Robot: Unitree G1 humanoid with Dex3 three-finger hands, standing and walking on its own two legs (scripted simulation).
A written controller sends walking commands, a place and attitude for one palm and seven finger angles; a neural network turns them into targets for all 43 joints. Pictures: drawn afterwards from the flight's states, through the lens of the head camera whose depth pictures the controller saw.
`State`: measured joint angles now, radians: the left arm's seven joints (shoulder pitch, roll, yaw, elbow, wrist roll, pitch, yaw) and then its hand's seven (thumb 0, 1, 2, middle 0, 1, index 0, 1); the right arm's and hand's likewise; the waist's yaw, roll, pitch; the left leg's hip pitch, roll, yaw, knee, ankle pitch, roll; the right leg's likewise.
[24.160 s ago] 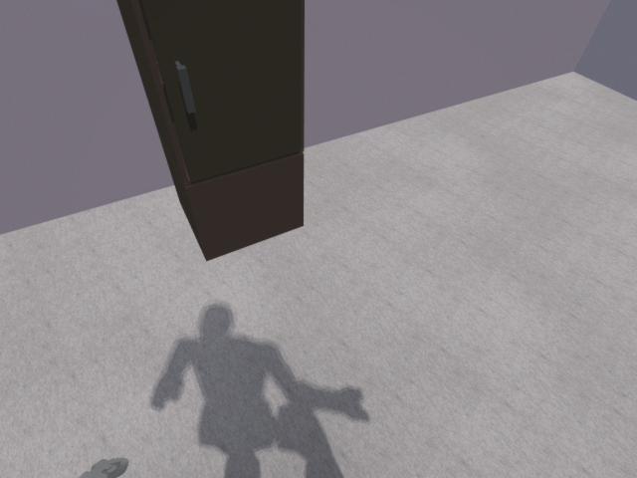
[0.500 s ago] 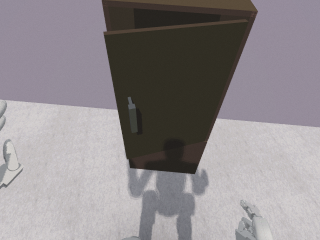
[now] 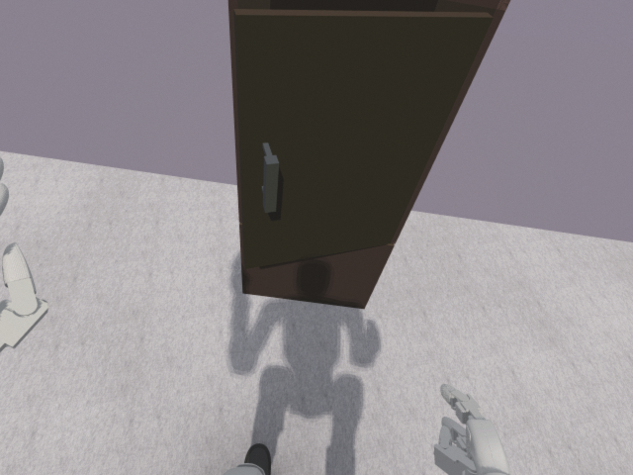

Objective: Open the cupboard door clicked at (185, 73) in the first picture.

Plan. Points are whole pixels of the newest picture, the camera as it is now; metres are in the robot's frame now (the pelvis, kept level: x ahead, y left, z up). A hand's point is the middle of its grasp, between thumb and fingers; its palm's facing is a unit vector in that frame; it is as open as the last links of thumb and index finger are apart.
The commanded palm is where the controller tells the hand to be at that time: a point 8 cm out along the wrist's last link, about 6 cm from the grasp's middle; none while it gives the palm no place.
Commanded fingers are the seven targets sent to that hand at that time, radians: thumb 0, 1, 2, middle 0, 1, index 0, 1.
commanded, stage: stop stepping back and stand still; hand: left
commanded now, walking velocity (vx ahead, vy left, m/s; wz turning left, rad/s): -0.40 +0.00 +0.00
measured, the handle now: (268, 178) +0.59 +0.13 -0.02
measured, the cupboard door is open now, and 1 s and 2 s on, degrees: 21 21 21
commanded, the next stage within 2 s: let the arm hang, fingers relaxed in 1.32 s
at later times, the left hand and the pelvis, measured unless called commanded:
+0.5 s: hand (33, 450) +0.12 +0.22 +0.16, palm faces +0.32 -0.85 -0.41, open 7.4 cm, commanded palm +0.07 +0.28 +0.18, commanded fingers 0.00 0.90 0.90 -0.20 -0.30 -0.20 -0.30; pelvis -0.09 -0.01 +0.00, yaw -4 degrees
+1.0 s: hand out of the picture +0.10 +0.23 +0.17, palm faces +0.39 -0.77 -0.50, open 7.4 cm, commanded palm +0.05 +0.28 +0.18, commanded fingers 0.00 0.90 0.90 -0.20 -0.30 -0.20 -0.30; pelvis -0.10 -0.02 +0.00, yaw -2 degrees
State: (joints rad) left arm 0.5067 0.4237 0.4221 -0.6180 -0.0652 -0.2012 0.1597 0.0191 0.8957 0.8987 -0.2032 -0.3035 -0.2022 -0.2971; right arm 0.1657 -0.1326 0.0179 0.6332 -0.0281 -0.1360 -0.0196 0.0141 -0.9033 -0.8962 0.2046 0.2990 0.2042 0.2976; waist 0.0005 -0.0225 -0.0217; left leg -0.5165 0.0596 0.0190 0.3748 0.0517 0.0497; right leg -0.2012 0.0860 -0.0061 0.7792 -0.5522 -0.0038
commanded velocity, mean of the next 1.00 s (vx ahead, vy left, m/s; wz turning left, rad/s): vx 0.13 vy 0.01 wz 0.00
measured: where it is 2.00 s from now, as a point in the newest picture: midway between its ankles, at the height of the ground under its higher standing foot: outside the picture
